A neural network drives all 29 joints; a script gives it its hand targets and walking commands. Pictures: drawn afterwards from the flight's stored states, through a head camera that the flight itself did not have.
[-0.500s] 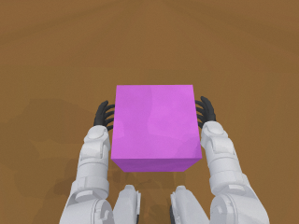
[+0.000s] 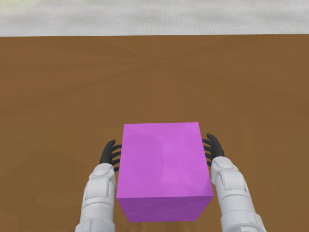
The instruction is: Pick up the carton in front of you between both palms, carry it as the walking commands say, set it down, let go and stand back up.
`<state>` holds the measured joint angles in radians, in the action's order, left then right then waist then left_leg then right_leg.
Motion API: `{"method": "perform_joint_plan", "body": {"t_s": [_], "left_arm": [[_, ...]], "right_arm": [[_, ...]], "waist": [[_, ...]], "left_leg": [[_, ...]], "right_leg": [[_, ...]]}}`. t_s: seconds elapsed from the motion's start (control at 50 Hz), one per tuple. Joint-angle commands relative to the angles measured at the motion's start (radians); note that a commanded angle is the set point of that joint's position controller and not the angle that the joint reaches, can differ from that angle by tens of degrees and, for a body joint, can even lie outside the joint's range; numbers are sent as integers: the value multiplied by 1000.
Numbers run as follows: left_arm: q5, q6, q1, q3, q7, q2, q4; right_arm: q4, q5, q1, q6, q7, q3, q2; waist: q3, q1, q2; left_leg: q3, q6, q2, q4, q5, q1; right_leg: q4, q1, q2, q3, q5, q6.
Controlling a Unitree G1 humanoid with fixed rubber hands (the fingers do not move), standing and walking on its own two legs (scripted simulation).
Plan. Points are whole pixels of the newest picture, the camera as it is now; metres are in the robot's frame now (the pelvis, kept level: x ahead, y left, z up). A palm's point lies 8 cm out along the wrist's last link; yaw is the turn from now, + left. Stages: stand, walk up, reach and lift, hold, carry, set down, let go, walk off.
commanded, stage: reach and lift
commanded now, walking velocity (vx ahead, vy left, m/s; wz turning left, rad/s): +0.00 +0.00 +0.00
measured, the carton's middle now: (161, 175) +0.30 +0.00 -0.06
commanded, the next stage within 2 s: hold in 1.06 s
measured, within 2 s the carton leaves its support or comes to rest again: neither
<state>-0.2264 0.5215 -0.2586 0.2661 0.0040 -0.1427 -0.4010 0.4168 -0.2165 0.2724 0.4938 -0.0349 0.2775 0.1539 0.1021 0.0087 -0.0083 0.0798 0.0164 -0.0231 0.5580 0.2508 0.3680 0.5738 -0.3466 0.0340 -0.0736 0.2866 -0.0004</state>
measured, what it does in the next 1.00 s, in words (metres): stands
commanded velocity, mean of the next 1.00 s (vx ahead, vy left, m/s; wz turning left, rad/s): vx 0.00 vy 0.00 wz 0.00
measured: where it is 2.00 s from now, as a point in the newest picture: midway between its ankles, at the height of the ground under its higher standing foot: outside the picture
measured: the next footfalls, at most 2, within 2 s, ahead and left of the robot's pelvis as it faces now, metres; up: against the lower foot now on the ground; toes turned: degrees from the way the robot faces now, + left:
none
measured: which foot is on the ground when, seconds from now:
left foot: down 0.00-1.00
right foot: down 0.00-1.00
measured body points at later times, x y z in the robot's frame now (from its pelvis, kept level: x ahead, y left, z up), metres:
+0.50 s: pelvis -0.01 +0.01 +0.01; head -0.03 +0.02 +0.46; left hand +0.30 +0.16 +0.03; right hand +0.30 -0.15 +0.03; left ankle +0.02 +0.13 -0.73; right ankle +0.00 -0.12 -0.73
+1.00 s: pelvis +0.01 +0.00 +0.01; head -0.02 +0.01 +0.46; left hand +0.30 +0.15 +0.04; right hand +0.31 -0.15 +0.04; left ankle +0.02 +0.13 -0.73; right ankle +0.00 -0.12 -0.73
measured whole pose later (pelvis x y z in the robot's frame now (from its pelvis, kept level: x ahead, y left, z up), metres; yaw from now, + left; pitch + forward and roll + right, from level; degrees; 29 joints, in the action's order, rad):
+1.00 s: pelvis +0.01 +0.00 +0.01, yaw +0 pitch -5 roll +0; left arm -0.27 0.70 -0.23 0.21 -0.02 -0.15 -0.25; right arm 0.27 -0.27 0.26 0.67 0.01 0.23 0.15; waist -0.02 0.01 -0.01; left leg 0.08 0.01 -0.02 0.35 0.18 0.08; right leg 0.37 -0.06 0.03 -0.08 0.21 0.00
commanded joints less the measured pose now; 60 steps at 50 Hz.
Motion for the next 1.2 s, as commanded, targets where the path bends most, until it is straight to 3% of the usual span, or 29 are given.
{"method": "perform_joint_plan", "body": {"t_s": [0.0,0.08,0.16,0.34,0.72,0.86,1.02,1.12,1.18], "left_arm": [[181,41,-491,-574,-246,-937,55],[150,66,-535,-507,-252,-925,24],[145,62,-621,-489,-261,-950,8],[153,74,-648,-526,-251,-979,39],[175,113,-459,-551,-229,-930,163],[189,126,-450,-575,-232,-907,217],[192,142,-475,-582,-238,-886,235],[236,172,-476,-660,-235,-911,319],[224,208,-439,-636,-223,-877,315]], "right_arm": [[17,160,424,76,259,-565,1002],[62,125,457,101,273,-489,971],[64,121,551,93,290,-475,982],[30,124,592,93,298,-491,968],[-114,150,423,136,283,-543,921],[-153,163,393,154,272,-563,932],[-162,168,409,174,263,-568,935],[-251,204,400,203,259,-632,936],[-252,190,372,239,253,-609,882]], "waist": [[164,-9,-12],[44,-9,-11],[57,-2,-2],[153,-5,22],[147,-1,4],[140,0,-1],[113,3,-7],[164,-15,-2],[107,-19,2]], "left_leg": [[-2,-18,-71,-132,-200,-246],[-10,-24,-64,-165,-61,-234],[-20,-28,-59,-161,-9,-243],[-12,-13,-53,-167,-74,-320],[-6,-3,-66,-209,-321,-407],[-10,-8,-73,-217,-321,-408],[-16,-17,-75,-222,-251,-387],[-9,-10,-76,-226,-289,-428],[-3,-7,-71,-242,-263,-422]], "right_leg": [[-168,167,46,-18,-238,9],[-202,137,39,-10,-89,0],[-198,130,36,-4,-32,-7],[-191,165,51,6,-78,-12],[-238,267,61,-3,-311,7],[-247,296,58,-11,-354,15],[-253,298,53,-13,-307,17],[-259,333,54,-14,-349,18],[-274,323,53,-11,-308,12]]}}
